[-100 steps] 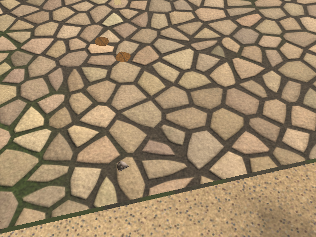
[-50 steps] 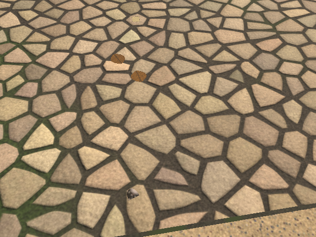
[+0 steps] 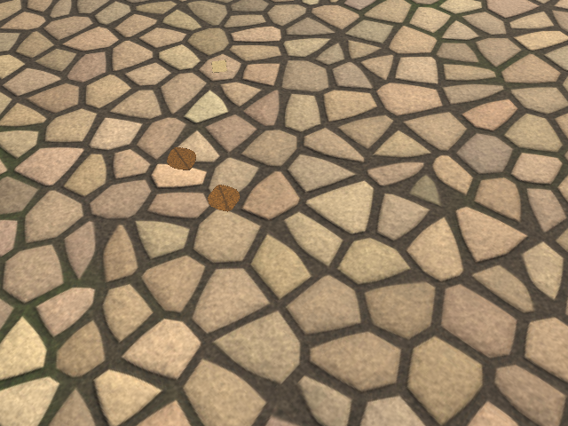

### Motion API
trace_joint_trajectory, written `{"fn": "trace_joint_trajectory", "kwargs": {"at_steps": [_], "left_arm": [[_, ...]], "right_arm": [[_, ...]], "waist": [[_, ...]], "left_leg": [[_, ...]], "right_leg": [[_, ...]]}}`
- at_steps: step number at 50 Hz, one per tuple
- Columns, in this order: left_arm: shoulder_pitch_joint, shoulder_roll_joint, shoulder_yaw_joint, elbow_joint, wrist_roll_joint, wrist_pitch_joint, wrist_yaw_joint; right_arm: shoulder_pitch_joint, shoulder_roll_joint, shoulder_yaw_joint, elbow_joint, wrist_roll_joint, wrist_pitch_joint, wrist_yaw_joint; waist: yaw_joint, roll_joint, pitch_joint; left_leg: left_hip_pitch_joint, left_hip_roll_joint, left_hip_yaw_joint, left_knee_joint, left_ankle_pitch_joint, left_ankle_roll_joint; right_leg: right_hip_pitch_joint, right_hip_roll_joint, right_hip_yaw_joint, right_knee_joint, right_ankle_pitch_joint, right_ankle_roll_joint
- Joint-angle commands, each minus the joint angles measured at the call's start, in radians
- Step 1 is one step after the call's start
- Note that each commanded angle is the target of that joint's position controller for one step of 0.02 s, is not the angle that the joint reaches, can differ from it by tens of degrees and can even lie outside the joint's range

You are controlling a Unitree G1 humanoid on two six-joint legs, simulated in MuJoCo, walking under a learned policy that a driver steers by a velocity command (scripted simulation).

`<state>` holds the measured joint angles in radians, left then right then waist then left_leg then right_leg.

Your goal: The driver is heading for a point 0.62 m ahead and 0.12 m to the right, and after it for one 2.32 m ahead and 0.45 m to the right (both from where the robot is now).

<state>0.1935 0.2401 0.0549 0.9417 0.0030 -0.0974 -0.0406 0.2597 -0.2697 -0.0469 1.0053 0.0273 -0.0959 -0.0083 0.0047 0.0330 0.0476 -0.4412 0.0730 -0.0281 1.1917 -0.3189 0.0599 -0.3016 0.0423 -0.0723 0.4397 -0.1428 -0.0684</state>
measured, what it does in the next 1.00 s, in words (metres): walks ahead: left foot, then right foot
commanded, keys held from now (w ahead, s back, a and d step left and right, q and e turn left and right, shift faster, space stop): w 0.06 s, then no key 0.52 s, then w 0.16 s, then no key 0.06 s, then e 0.20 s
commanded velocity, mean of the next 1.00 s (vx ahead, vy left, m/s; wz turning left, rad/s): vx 0.20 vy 0.00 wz -0.04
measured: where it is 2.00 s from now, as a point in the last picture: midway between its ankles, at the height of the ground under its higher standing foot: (334, 382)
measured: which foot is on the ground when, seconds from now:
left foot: up 0.00-0.32, down 0.34-1.00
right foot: down 0.00-0.34, up 0.36-0.60, down 0.62-0.92, up 0.94-1.00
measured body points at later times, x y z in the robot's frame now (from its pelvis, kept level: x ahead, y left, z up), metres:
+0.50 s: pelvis +0.21 +0.03 -0.01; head +0.24 +0.05 +0.44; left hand +0.26 +0.30 -0.16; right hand +0.34 -0.22 -0.13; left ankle +0.31 +0.13 -0.74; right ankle +0.14 -0.10 -0.69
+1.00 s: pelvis +0.31 +0.05 +0.00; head +0.34 +0.05 +0.45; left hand +0.33 +0.31 -0.15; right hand +0.42 -0.23 -0.12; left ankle +0.33 +0.14 -0.74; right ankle +0.24 -0.09 -0.68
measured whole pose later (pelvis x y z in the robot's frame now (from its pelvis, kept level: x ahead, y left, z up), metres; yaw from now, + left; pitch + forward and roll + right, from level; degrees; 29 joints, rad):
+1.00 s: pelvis +0.31 +0.05 +0.00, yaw -4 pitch +2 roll -1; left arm 0.29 0.24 0.07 1.03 -0.02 -0.02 0.05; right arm 0.11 -0.25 -0.06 0.97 -0.01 -0.03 -0.04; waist 0.04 -0.02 0.02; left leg -0.28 0.01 0.07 0.50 -0.25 0.04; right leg -0.36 -0.01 0.04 0.94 -0.56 0.05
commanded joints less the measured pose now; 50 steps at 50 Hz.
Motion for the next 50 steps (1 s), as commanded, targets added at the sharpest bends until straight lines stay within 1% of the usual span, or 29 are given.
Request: {"fn": "trace_joint_trajectory", "kwargs": {"at_steps": [1,4,7,12,14,16,17,18,19,20,21,23,26,28,30,32,33,35,36,37,39,41,43,44,45,46,47,48,50], "left_arm": [[-0.010,0.093,0.013,-0.037,0.003,-0.023,0.000],[0.051,0.135,0.019,-0.016,0.006,-0.022,0.022],[0.072,0.132,0.012,-0.006,0.009,-0.008,0.039],[0.147,0.142,0.009,0.039,-0.002,0.018,0.050],[0.136,0.148,0.013,0.048,-0.006,0.032,0.054],[0.104,0.149,0.015,0.045,-0.012,0.043,0.058],[0.144,0.137,0.011,0.043,0.002,0.041,0.058],[0.265,0.060,-0.013,0.054,0.020,0.031,0.050],[0.312,0.011,-0.032,0.082,0.005,0.034,0.048],[0.248,0.093,-0.011,0.074,-0.015,0.045,0.048],[0.177,0.115,-0.002,0.054,-0.027,0.060,0.055],[0.116,0.106,0.006,0.045,-0.015,0.096,0.079],[0.143,0.060,-0.001,0.065,-0.006,0.117,0.096],[0.158,0.049,-0.003,0.085,-0.001,0.118,0.093],[0.168,0.051,-0.003,0.100,0.018,0.121,0.082],[0.143,0.105,0.002,0.076,0.023,0.119,0.084],[0.143,0.171,0.019,0.087,0.009,0.113,0.085],[0.145,0.186,0.031,0.089,-0.001,0.081,0.085],[0.132,0.194,0.040,0.086,-0.005,0.065,0.086],[0.146,0.181,0.042,0.088,-0.010,0.048,0.087],[0.146,0.132,0.030,0.091,-0.013,0.028,0.084],[0.116,0.126,0.028,0.087,-0.017,0.036,0.081],[0.102,0.149,0.031,0.086,-0.026,0.059,0.078],[0.097,0.157,0.033,0.079,-0.024,0.061,0.078],[0.081,0.142,0.032,0.059,-0.015,0.055,0.080],[0.096,0.065,0.016,0.039,-0.008,0.046,0.085],[0.091,0.051,0.014,0.021,-0.012,0.048,0.094],[0.090,0.115,0.038,0.024,-0.023,0.057,0.095],[0.094,0.109,0.052,0.029,-0.038,0.081,0.096]], "right_arm": [[0.070,-0.046,-0.018,-0.031,-0.007,0.015,-0.007],[-0.052,-0.065,-0.026,-0.076,-0.020,0.023,-0.012],[-0.127,-0.034,-0.017,-0.101,-0.032,0.012,-0.003],[-0.249,-0.033,-0.004,-0.133,-0.025,0.014,0.015],[-0.247,-0.064,-0.010,-0.139,-0.030,0.008,0.022],[-0.138,-0.106,-0.027,-0.102,-0.040,-0.002,0.023],[-0.063,-0.168,-0.044,-0.079,-0.052,-0.006,0.016],[-0.005,-0.208,-0.046,-0.070,-0.064,0.001,0.011],[0.033,-0.125,-0.025,-0.052,-0.053,0.018,0.011],[0.018,-0.080,-0.009,-0.053,-0.033,0.026,0.017],[-0.064,-0.086,-0.006,-0.065,-0.028,0.030,0.016],[-0.197,-0.076,0.002,-0.091,-0.041,0.036,0.007],[-0.249,-0.083,-0.002,-0.094,-0.059,0.053,-0.001],[-0.245,-0.081,-0.001,-0.084,-0.045,0.058,-0.007],[-0.215,-0.074,0.001,-0.062,-0.025,0.065,-0.010],[-0.199,-0.100,-0.009,-0.056,-0.020,0.073,-0.013],[-0.207,-0.085,-0.011,-0.073,-0.015,0.076,-0.019],[-0.228,-0.052,-0.009,-0.086,-0.009,0.054,-0.021],[-0.217,-0.053,-0.015,-0.077,-0.012,0.044,-0.015],[-0.206,-0.070,-0.024,-0.072,-0.014,0.034,-0.007],[-0.205,-0.038,-0.021,-0.069,-0.010,0.019,0.002],[-0.225,-0.006,-0.013,-0.071,-0.011,0.009,0.006],[-0.164,-0.012,-0.020,-0.042,-0.016,0.017,0.007],[-0.121,-0.052,-0.031,-0.034,-0.019,0.028,0.001],[-0.059,-0.127,-0.049,-0.033,-0.025,0.041,-0.015],[-0.017,-0.206,-0.064,-0.033,-0.032,0.060,-0.032],[0.050,-0.181,-0.057,-0.017,-0.036,0.070,-0.035],[0.044,-0.164,-0.050,-0.027,-0.036,0.069,-0.039],[-0.081,-0.144,-0.040,-0.076,-0.037,0.060,-0.041]], "waist": [[-0.034,-0.103,-0.050],[-0.018,-0.068,0.009],[-0.008,-0.079,0.001],[0.036,-0.097,-0.028],[0.019,-0.108,-0.043],[-0.044,-0.095,-0.095],[-0.053,-0.032,-0.171],[-0.002,0.103,-0.311],[-0.027,0.211,-0.423],[-0.039,0.126,-0.390],[-0.024,0.083,-0.285],[0.015,0.049,-0.158],[0.045,0.106,-0.134],[0.056,0.091,-0.153],[0.064,0.076,-0.150],[0.043,0.048,-0.060],[0.031,-0.082,-0.003],[0.044,-0.270,0.037],[0.041,-0.299,0.050],[0.044,-0.275,0.050],[0.034,-0.205,0.046],[0.022,-0.181,0.004],[-0.015,-0.174,-0.052],[-0.030,-0.158,-0.081],[-0.045,-0.065,-0.130],[-0.041,0.132,-0.176],[-0.074,0.227,-0.224],[-0.067,0.146,-0.188],[-0.015,0.076,-0.126]], "left_leg": [[-0.107,0.090,-0.045,-0.047,0.071,0.000],[-0.225,0.095,-0.036,-0.211,0.199,-0.036],[-0.146,0.049,0.011,-0.447,0.358,-0.054],[-0.053,-0.015,0.027,-0.637,0.451,-0.045],[-0.040,-0.024,0.012,-0.677,0.374,-0.021],[0.099,-0.051,0.027,-0.777,0.421,0.011],[0.272,0.010,-0.020,-0.765,0.781,0.040],[0.603,0.190,-0.198,-0.660,1.118,0.162],[0.700,0.319,-0.357,-0.690,1.129,0.287],[0.612,0.283,-0.360,-0.741,0.885,0.268],[0.493,0.254,-0.318,-0.791,0.674,0.228],[0.249,0.203,-0.256,-0.890,0.355,0.170],[0.083,0.129,-0.165,-0.953,0.174,0.139],[0.062,0.110,-0.131,-0.952,0.086,0.126],[0.014,0.074,-0.104,-0.965,-0.179,0.072],[-0.025,0.030,-0.093,-0.933,-0.349,0.013],[0.008,-0.042,-0.001,-0.875,-0.340,-0.013],[0.019,-0.129,0.111,-0.607,-0.118,-0.042],[-0.035,-0.124,0.098,-0.493,-0.053,-0.030],[-0.115,-0.092,0.065,-0.415,-0.070,-0.014],[-0.201,-0.057,0.032,-0.402,-0.126,0.000],[-0.070,-0.073,0.071,-0.589,-0.085,-0.008],[0.185,-0.121,0.109,-0.780,0.195,-0.024],[0.310,-0.095,0.077,-0.803,0.281,-0.021],[0.455,0.008,-0.009,-0.778,0.507,-0.002],[0.586,0.155,-0.135,-0.747,0.783,0.089],[0.580,0.321,-0.299,-0.794,0.830,0.213],[0.546,0.339,-0.309,-0.812,0.781,0.242],[0.446,0.274,-0.178,-0.840,0.631,0.184]], "right_leg": [[0.073,-0.261,0.291,-0.319,-0.017,-0.158],[0.093,-0.262,0.240,-0.349,0.106,-0.169],[0.080,-0.198,0.095,-0.294,0.441,-0.125],[0.188,-0.212,0.078,-0.216,0.482,-0.102],[0.260,-0.241,0.108,-0.147,0.506,-0.092],[0.293,-0.213,0.112,-0.009,0.542,-0.057],[0.242,-0.148,0.083,0.127,0.465,-0.015],[0.006,-0.070,0.059,0.348,0.082,0.042],[-0.107,-0.003,0.087,0.565,-0.495,0.090],[-0.140,-0.028,0.155,0.646,-0.588,0.099],[-0.186,-0.059,0.151,0.662,-0.548,0.104],[-0.140,-0.108,0.139,0.566,-0.444,0.118],[0.030,-0.095,0.094,0.353,-0.331,0.119],[0.124,-0.083,0.070,0.209,-0.163,0.104],[0.214,-0.066,0.040,0.093,-0.059,0.075],[0.135,-0.113,0.087,0.021,-0.296,0.016],[0.000,-0.128,0.135,-0.053,-0.519,-0.025],[-0.021,-0.251,0.349,-0.265,-0.634,-0.083],[0.024,-0.311,0.433,-0.301,-0.590,-0.107],[0.088,-0.356,0.474,-0.300,-0.536,-0.129],[0.208,-0.343,0.416,-0.217,-0.182,-0.123],[0.211,-0.275,0.294,-0.133,0.133,-0.081],[0.128,-0.220,0.245,-0.076,0.229,-0.053],[0.074,-0.199,0.237,-0.053,0.220,-0.027],[-0.011,-0.136,0.182,0.049,0.139,0.021],[-0.177,-0.031,0.085,0.237,-0.136,0.085],[-0.240,-0.019,0.076,0.435,-0.493,0.123],[-0.292,-0.042,0.129,0.650,-0.565,0.132],[-0.343,-0.083,0.147,0.732,-0.456,0.121]]}}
